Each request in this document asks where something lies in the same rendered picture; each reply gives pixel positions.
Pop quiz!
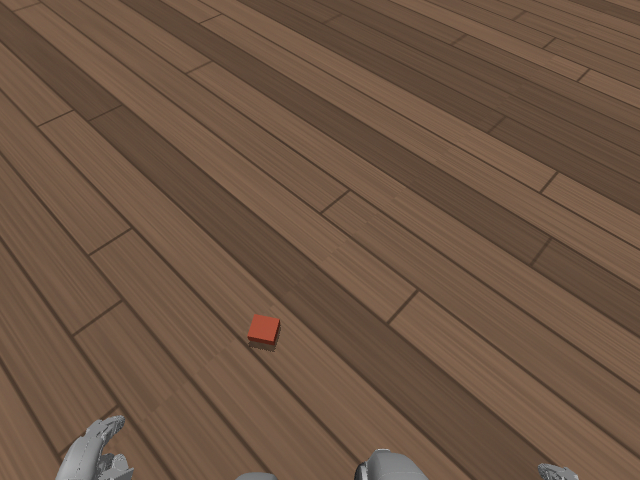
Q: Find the left robot hand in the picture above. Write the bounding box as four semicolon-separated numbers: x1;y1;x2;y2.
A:
55;415;134;480

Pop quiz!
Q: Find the right robot hand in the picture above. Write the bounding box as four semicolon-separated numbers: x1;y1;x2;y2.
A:
538;463;579;480

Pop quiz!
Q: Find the small box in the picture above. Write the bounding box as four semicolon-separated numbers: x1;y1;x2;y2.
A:
247;314;280;345

